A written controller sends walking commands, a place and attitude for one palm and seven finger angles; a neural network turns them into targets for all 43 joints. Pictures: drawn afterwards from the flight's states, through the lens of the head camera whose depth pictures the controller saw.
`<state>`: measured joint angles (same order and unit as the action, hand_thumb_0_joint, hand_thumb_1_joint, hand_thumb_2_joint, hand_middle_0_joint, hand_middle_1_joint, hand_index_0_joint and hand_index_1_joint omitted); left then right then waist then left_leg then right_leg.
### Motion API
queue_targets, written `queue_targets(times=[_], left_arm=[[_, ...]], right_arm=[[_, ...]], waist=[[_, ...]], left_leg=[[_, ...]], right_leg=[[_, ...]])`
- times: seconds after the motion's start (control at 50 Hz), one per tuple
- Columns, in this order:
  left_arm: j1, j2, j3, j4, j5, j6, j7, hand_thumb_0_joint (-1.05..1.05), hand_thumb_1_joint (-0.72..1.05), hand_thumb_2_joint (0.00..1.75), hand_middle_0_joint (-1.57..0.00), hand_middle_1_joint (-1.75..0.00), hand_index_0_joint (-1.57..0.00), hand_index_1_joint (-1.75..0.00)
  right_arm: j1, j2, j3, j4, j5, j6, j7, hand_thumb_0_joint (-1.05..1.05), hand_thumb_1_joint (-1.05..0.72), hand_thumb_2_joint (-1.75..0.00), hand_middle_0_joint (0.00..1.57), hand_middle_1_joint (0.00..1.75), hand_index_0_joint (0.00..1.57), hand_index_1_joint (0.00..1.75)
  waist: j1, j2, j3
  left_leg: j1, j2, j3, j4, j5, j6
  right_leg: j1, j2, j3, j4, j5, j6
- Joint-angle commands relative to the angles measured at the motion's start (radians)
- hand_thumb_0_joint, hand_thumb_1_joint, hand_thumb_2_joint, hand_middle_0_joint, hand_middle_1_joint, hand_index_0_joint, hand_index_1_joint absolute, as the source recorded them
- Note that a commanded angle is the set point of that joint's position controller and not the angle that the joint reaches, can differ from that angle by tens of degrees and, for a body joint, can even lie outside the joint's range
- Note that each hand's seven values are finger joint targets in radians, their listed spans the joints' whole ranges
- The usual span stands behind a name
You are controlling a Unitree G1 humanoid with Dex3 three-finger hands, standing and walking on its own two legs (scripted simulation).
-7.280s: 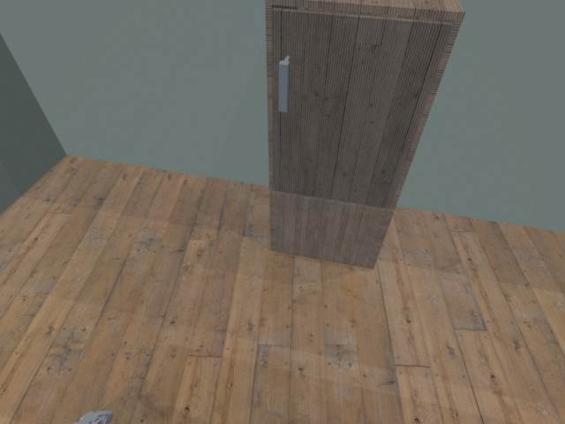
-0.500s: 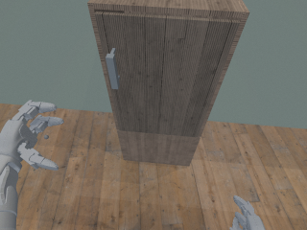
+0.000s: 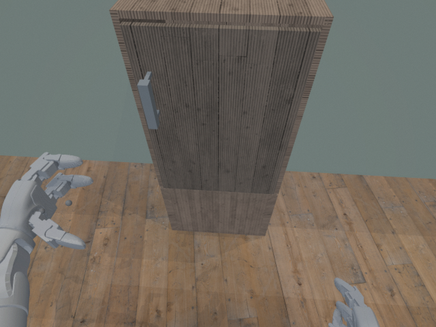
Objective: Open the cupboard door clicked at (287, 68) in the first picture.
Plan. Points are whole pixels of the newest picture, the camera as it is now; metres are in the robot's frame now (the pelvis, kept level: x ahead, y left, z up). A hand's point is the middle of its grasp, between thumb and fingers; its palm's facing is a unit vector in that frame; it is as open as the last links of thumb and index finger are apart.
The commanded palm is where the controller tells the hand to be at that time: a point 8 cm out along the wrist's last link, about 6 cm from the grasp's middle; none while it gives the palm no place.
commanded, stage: move the hooked fingers beside the handle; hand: left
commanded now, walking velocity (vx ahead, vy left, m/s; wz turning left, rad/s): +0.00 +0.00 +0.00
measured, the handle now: (151, 100) +0.61 +0.21 +0.07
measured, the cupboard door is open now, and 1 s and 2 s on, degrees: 0 0 0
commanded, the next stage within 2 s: none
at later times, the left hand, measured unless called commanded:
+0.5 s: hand (91, 168) +0.36 +0.26 +0.10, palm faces -0.01 -1.00 -0.03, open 14.0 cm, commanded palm +0.34 +0.32 +0.09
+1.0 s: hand (105, 140) +0.45 +0.27 +0.09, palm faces -0.03 -1.00 -0.02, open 14.0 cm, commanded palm +0.43 +0.32 +0.08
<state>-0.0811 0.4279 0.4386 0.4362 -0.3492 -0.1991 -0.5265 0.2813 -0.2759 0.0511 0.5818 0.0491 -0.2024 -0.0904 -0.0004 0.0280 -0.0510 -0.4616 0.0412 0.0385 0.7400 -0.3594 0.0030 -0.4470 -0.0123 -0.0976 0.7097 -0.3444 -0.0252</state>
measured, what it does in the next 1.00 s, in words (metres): stands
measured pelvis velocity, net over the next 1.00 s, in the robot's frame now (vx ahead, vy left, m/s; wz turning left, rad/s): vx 0.00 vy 0.01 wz -0.03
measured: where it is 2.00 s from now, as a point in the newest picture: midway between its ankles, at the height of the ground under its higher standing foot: outside the picture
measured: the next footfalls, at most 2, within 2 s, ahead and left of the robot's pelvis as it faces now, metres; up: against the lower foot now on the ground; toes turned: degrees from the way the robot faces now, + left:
none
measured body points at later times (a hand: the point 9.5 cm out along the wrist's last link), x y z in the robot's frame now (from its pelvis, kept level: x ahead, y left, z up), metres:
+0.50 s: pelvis +0.00 +0.00 +0.00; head +0.04 +0.00 +0.44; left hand +0.36 +0.32 +0.10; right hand +0.11 -0.26 -0.10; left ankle +0.01 +0.12 -0.71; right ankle +0.01 -0.10 -0.71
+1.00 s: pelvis +0.00 +0.01 -0.01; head +0.09 +0.03 +0.43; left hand +0.44 +0.32 +0.09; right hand +0.06 -0.26 -0.12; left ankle +0.01 +0.12 -0.71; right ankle +0.01 -0.10 -0.71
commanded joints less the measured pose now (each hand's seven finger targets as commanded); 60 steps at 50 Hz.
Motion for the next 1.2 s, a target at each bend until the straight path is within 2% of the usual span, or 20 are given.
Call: queue_targets(times=[0.0,0.04,0.14,0.18,0.24,0.32,0.34,0.36,0.4,0.44,0.5,0.58,0.68,0.74,0.8,0.9,0.96,0.98,1.08,1.18], left_arm=[[-0.249,0.262,0.084,-0.168,-0.033,-0.056,0.001,0.00,-0.50,0.30,-0.30,-1.20,-0.30,-1.20],[-0.247,0.264,0.081,-0.194,-0.021,-0.064,0.004,0.00,-0.50,0.30,-0.30,-1.20,-0.30,-1.20],[-0.444,0.257,0.041,-0.133,-0.004,-0.081,0.020,0.00,-0.50,0.30,-0.30,-1.20,-0.30,-1.20],[-0.503,0.259,0.028,-0.114,0.011,-0.092,0.027,0.00,-0.50,0.30,-0.30,-1.20,-0.30,-1.20],[-0.536,0.314,0.057,-0.033,0.030,-0.087,0.031,0.00,-0.50,0.30,-0.30,-1.20,-0.30,-1.20],[-0.557,0.315,0.051,0.028,0.039,-0.085,0.029,0.00,-0.50,0.30,-0.30,-1.20,-0.30,-1.20],[-0.550,0.360,0.093,0.051,0.043,-0.086,0.034,0.00,-0.50,0.30,-0.30,-1.20,-0.30,-1.20],[-0.568,0.324,0.057,0.060,0.045,-0.087,0.031,0.00,-0.50,0.30,-0.30,-1.20,-0.30,-1.20],[-0.559,0.352,0.089,0.093,0.039,-0.088,0.033,0.00,-0.50,0.30,-0.30,-1.20,-0.30,-1.20],[-0.561,0.359,0.094,0.104,0.046,-0.095,0.033,0.00,-0.50,0.30,-0.30,-1.20,-0.30,-1.20],[-0.648,0.353,0.068,0.149,0.053,-0.102,0.035,0.00,-0.50,0.30,-0.30,-1.20,-0.30,-1.20],[-0.783,0.372,0.055,0.173,0.079,-0.131,0.042,0.00,-0.50,0.30,-0.30,-1.20,-0.30,-1.20],[-0.817,0.389,0.065,0.207,0.089,-0.162,0.046,0.00,-0.50,0.30,-0.30,-1.20,-0.30,-1.20],[-0.827,0.440,0.103,0.301,0.096,-0.152,0.041,0.00,-0.50,0.30,-0.30,-1.20,-0.30,-1.20],[-0.916,0.427,0.066,0.375,0.115,-0.142,0.041,0.00,-0.50,0.30,-0.30,-1.20,-0.30,-1.20],[-0.998,0.455,0.068,0.377,0.137,-0.180,0.047,0.00,-0.50,0.30,-0.30,-1.20,-0.30,-1.20],[-1.024,0.464,0.082,0.396,0.135,-0.198,0.048,0.00,-0.50,0.30,-0.30,-1.20,-0.30,-1.20],[-1.017,0.441,0.063,0.422,0.137,-0.195,0.046,0.00,-0.50,0.30,-0.30,-1.20,-0.30,-1.20],[-1.083,0.478,0.060,0.524,0.168,-0.162,0.060,0.00,-0.50,0.30,-0.30,-1.20,-0.30,-1.20],[-1.204,0.503,0.055,0.487,0.198,-0.195,0.085,0.00,-0.50,0.30,-0.30,-1.20,-0.30,-1.20]], right_arm=[[-0.051,-0.146,-0.056,-0.142,0.003,-0.062,-0.017,0.00,-0.90,-0.90,0.20,0.30,0.20,0.30],[-0.048,-0.142,-0.059,-0.143,0.004,-0.064,-0.015,0.00,-0.90,-0.90,0.20,0.30,0.20,0.30],[-0.039,-0.144,-0.054,-0.113,0.006,-0.059,-0.026,0.00,-0.90,-0.90,0.20,0.30,0.20,0.30],[-0.031,-0.145,-0.053,-0.102,0.006,-0.058,-0.029,0.00,-0.90,-0.90,0.20,0.30,0.20,0.30],[-0.018,-0.152,-0.052,-0.092,0.003,-0.047,-0.030,0.00,-0.90,-0.90,0.20,0.30,0.20,0.30],[-0.006,-0.152,-0.052,-0.100,0.000,-0.031,-0.021,0.00,-0.90,-0.90,0.20,0.30,0.20,0.30],[0.003,-0.156,-0.058,-0.095,0.000,-0.025,-0.021,0.00,-0.90,-0.90,0.20,0.30,0.20,0.30],[0.004,-0.154,-0.055,-0.099,0.001,-0.020,-0.018,0.00,-0.90,-0.90,0.20,0.30,0.20,0.30],[0.018,-0.160,-0.058,-0.104,-0.003,-0.011,-0.012,0.00,-0.90,-0.90,0.20,0.30,0.20,0.30],[0.029,-0.162,-0.063,-0.108,-0.001,0.001,-0.007,0.00,-0.90,-0.90,0.20,0.30,0.20,0.30],[0.048,-0.169,-0.065,-0.101,-0.001,0.015,-0.004,0.00,-0.90,-0.90,0.20,0.30,0.20,0.30],[0.080,-0.173,-0.071,-0.079,-0.004,0.033,-0.005,0.00,-0.90,-0.90,0.20,0.30,0.20,0.30],[0.109,-0.172,-0.075,-0.065,-0.009,0.053,-0.001,0.00,-0.90,-0.90,0.20,0.30,0.20,0.30],[0.125,-0.181,-0.074,-0.056,-0.011,0.074,0.000,0.00,-0.90,-0.90,0.20,0.30,0.20,0.30],[0.135,-0.183,-0.070,-0.054,-0.011,0.090,0.003,0.00,-0.90,-0.90,0.20,0.30,0.20,0.30],[0.173,-0.187,-0.075,-0.053,-0.022,0.113,0.010,0.00,-0.90,-0.90,0.20,0.30,0.20,0.30],[0.187,-0.189,-0.079,-0.042,-0.024,0.130,0.014,0.00,-0.90,-0.90,0.20,0.30,0.20,0.30],[0.188,-0.188,-0.078,-0.042,-0.023,0.134,0.016,0.00,-0.90,-0.90,0.20,0.30,0.20,0.30],[0.211,-0.198,-0.075,-0.029,-0.024,0.162,0.017,0.00,-0.90,-0.90,0.20,0.30,0.20,0.30],[0.238,-0.197,-0.076,-0.018,-0.034,0.177,0.020,0.00,-0.90,-0.90,0.20,0.30,0.20,0.30]], waist=[[0.003,0.007,-0.165],[0.006,0.035,-0.211],[-0.039,0.023,-0.170],[-0.041,0.054,-0.191],[-0.034,0.036,-0.214],[-0.021,0.047,-0.268],[-0.014,0.049,-0.274],[-0.023,0.050,-0.269],[-0.013,0.011,-0.271],[-0.011,0.030,-0.287],[-0.037,0.009,-0.250],[-0.062,0.040,-0.290],[-0.058,0.083,-0.375],[-0.060,0.038,-0.351],[-0.081,0.041,-0.300],[-0.089,0.094,-0.400],[-0.092,0.086,-0.436],[-0.096,0.092,-0.425],[-0.126,0.052,-0.354],[-0.142,0.132,-0.428]], left_leg=[[0.056,-0.042,-0.036,-0.098,0.160,0.023],[0.077,-0.042,-0.036,-0.100,0.182,0.024],[0.060,-0.041,-0.040,-0.091,0.127,0.023],[0.073,-0.041,-0.046,-0.094,0.121,0.022],[0.049,-0.041,-0.045,-0.086,0.134,0.023],[0.044,-0.044,-0.041,-0.077,0.176,0.022],[0.038,-0.042,-0.038,-0.074,0.188,0.021],[0.036,-0.043,-0.036,-0.075,0.191,0.022],[0.020,-0.040,-0.038,-0.068,0.213,0.023],[0.017,-0.041,-0.033,-0.071,0.229,0.022],[-0.002,-0.037,-0.033,-0.065,0.204,0.024],[0.016,-0.037,-0.039,-0.058,0.192,0.027],[0.058,-0.034,-0.042,-0.038,0.270,0.025],[0.005,-0.031,-0.041,-0.033,0.261,0.027],[-0.022,-0.031,-0.043,-0.029,0.229,0.030],[0.037,-0.024,-0.051,0.000,0.314,0.026],[0.062,-0.017,-0.062,0.009,0.351,0.020],[0.057,-0.017,-0.061,0.009,0.348,0.021],[-0.019,-0.015,-0.062,0.010,0.272,0.030],[0.054,-0.007,-0.083,0.031,0.326,0.019]], right_leg=[[0.083,0.018,0.092,-0.117,0.150,0.005],[0.096,0.016,0.086,-0.109,0.177,0.005],[0.043,0.017,0.095,-0.116,0.118,0.011],[0.035,0.015,0.092,-0.112,0.108,0.007],[0.059,0.011,0.101,-0.103,0.127,0.006],[0.088,0.011,0.098,-0.079,0.191,0.004],[0.092,0.011,0.097,-0.076,0.207,0.004],[0.084,0.012,0.094,-0.074,0.217,0.005],[0.099,0.017,0.093,-0.064,0.246,0.003],[0.097,0.018,0.089,-0.057,0.270,0.004],[0.059,0.023,0.088,-0.055,0.242,0.004],[0.022,0.025,0.087,-0.051,0.220,0.007],[0.032,0.030,0.084,-0.029,0.288,0.003],[0.036,0.031,0.083,-0.023,0.297,0.005],[-0.017,0.033,0.078,-0.021,0.259,0.004],[-0.045,0.042,0.074,0.009,0.299,0.000],[-0.058,0.044,0.067,0.016,0.310,0.004],[-0.073,0.044,0.065,0.014,0.300,0.004],[-0.114,0.044,0.066,0.005,0.251,0.009],[-0.170,0.048,0.061,0.025,0.240,0.006]])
